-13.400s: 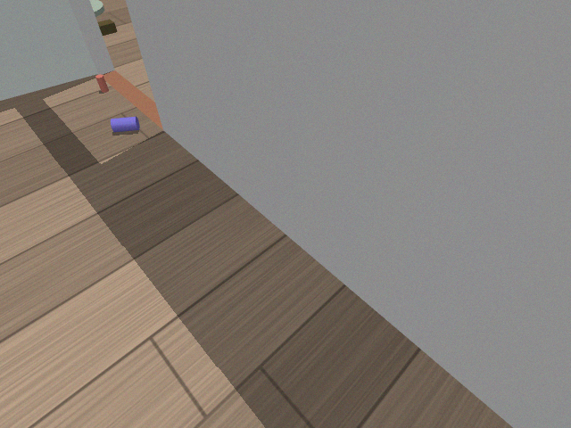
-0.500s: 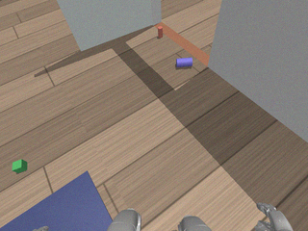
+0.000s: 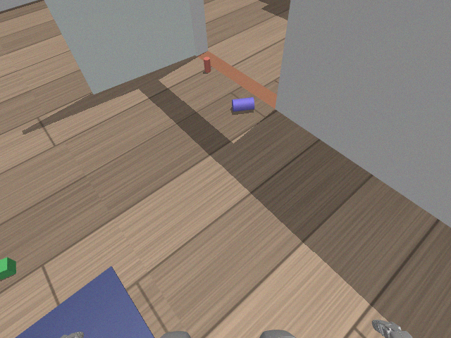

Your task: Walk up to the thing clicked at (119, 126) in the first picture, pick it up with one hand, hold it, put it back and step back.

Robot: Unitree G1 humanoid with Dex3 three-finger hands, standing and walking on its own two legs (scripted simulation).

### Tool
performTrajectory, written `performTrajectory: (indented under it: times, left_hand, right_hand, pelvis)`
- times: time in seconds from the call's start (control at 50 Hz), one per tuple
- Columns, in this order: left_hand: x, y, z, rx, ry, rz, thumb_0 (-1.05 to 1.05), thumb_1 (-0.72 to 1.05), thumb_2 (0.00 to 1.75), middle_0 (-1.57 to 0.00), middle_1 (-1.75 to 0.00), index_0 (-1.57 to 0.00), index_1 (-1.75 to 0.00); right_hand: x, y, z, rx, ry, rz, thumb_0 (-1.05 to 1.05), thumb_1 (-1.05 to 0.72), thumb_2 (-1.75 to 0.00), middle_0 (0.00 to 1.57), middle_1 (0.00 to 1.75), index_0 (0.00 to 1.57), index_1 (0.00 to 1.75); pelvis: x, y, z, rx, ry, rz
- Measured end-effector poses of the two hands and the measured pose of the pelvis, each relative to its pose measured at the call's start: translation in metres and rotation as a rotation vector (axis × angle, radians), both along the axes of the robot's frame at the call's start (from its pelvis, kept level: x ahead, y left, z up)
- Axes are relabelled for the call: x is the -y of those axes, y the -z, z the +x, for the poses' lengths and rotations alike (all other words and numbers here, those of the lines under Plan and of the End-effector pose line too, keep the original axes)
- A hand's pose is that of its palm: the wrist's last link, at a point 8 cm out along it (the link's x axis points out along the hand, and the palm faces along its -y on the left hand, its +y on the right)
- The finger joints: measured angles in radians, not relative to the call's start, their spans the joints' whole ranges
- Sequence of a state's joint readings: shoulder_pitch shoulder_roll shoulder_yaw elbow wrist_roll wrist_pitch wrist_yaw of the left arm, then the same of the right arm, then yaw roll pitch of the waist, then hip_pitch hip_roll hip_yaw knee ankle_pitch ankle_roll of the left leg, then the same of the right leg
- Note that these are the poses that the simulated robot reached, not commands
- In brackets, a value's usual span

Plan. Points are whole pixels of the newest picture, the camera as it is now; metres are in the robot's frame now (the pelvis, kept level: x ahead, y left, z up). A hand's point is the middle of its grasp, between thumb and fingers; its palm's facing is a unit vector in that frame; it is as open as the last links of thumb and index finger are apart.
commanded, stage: walk up
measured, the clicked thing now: (243, 104) +1.48 -0.14 -0.72
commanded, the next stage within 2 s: stand in 0.52 s
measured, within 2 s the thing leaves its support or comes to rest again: neither
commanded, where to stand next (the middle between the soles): +0.05 +0.03 m, yaw +2 degrees
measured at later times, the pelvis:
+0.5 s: pelvis -0.02 +0.01 +0.03, yaw -1 degrees
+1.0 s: pelvis -0.01 +0.01 +0.03, yaw -1 degrees
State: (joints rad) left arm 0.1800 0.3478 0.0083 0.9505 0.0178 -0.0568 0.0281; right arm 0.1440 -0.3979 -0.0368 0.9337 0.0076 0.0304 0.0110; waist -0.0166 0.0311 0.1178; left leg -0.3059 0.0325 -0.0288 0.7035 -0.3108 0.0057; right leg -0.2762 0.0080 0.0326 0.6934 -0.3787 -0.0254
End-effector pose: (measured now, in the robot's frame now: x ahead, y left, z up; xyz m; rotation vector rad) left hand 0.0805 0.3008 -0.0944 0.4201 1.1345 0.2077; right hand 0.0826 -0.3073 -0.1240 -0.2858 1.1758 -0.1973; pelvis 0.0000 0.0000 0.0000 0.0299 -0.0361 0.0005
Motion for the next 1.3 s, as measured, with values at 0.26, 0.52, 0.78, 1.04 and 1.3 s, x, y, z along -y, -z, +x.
performTrajectory:
  times: [0.26,0.52,0.78,1.04,1.3]
  left_hand:
    - [0.002,-0.015,0.014,0.041,-0.014,-0.038,0.01,0.90,0.90,-0.20,-0.30,-0.21,-0.30]
    - [-0.004,-0.016,0.005,0.010,-0.043,-0.067,0.00,0.90,0.90,-0.20,-0.30,-0.21,-0.30]
    - [-0.007,-0.007,-0.029,-0.099,-0.064,-0.074,0.00,0.90,0.90,-0.20,-0.30,-0.21,-0.30]
    - [0.000,-0.008,-0.018,-0.099,-0.056,-0.069,0.01,0.90,0.90,-0.20,-0.30,-0.21,-0.30]
    - [0.013,-0.015,0.011,-0.046,-0.032,-0.060,0.00,0.90,0.90,-0.20,-0.30,-0.21,-0.30]
  right_hand:
    - [-0.018,-0.013,-0.026,-0.030,0.008,0.050,0.00,-0.91,-0.90,0.20,0.30,0.20,0.30]
    - [-0.021,-0.023,-0.041,-0.053,0.023,0.025,0.00,-0.91,-0.90,0.20,0.30,0.20,0.30]
    - [-0.019,-0.027,-0.043,-0.070,0.018,0.009,0.00,-0.91,-0.90,0.20,0.30,0.20,0.30]
    - [-0.015,-0.026,-0.022,-0.057,0.017,0.011,0.00,-0.91,-0.90,0.20,0.30,0.20,0.30]
    - [-0.004,-0.026,-0.007,-0.036,0.019,0.016,0.00,-0.91,-0.90,0.20,0.30,0.20,0.30]
  pelvis:
    - [-0.002,-0.019,-0.013,0.012,0.009,0.001]
    - [-0.010,-0.027,-0.021,0.015,0.013,-0.005]
    - [-0.010,-0.029,-0.017,0.005,0.017,-0.001]
    - [-0.004,-0.029,-0.004,0.000,0.019,0.000]
    - [0.007,-0.029,0.006,-0.001,0.019,0.000]
